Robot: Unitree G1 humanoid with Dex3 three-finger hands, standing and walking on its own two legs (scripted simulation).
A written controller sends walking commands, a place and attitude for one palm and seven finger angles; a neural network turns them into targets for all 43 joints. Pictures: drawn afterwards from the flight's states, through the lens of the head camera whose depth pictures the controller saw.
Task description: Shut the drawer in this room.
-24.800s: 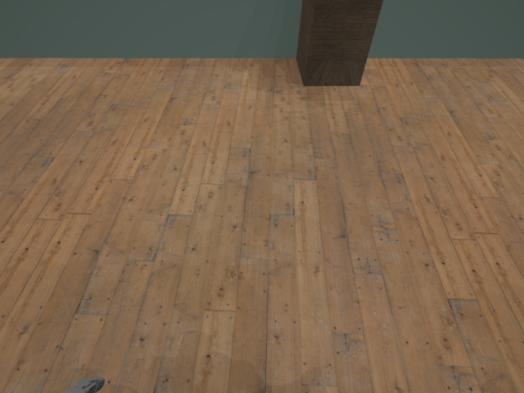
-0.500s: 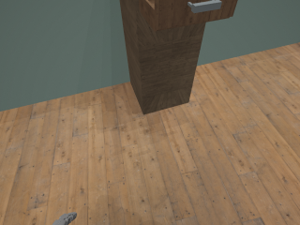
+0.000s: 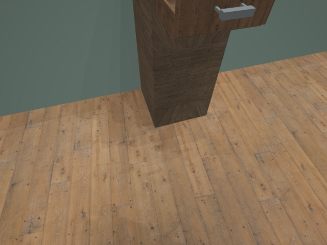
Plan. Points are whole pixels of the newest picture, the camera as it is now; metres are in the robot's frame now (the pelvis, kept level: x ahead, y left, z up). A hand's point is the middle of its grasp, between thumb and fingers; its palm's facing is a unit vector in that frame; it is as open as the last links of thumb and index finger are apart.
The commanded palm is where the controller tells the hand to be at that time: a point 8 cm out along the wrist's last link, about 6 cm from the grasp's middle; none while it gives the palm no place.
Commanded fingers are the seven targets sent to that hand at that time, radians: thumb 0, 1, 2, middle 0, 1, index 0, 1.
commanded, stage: stand and wait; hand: left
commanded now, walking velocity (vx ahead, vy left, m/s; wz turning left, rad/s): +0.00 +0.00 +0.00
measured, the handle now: (233, 10) +0.82 -0.18 +0.18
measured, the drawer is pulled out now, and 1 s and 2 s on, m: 0.24 0.24 0.24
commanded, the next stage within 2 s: look at it before walking up in 0.58 s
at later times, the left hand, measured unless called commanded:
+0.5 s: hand out of the picture +0.04 +0.16 -0.17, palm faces +0.03 -0.98 -0.20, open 7.3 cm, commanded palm none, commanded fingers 0.00 0.90 0.90 -0.20 -0.30 -0.20 -0.30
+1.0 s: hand out of the picture -0.01 +0.14 -0.17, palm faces +0.06 -0.99 -0.14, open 7.3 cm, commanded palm none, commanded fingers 0.00 0.90 0.90 -0.20 -0.30 -0.20 -0.30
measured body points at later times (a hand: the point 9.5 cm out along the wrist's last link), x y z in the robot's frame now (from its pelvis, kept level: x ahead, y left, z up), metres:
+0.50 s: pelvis +0.03 -0.02 +0.01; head +0.04 -0.02 +0.46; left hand +0.04 +0.21 -0.15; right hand +0.02 -0.23 -0.15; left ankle +0.02 +0.11 -0.73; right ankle -0.02 -0.12 -0.73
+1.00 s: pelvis +0.03 -0.01 +0.01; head +0.04 +0.00 +0.46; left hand -0.01 +0.19 -0.16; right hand +0.03 -0.23 -0.15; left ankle +0.02 +0.11 -0.73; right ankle -0.02 -0.12 -0.73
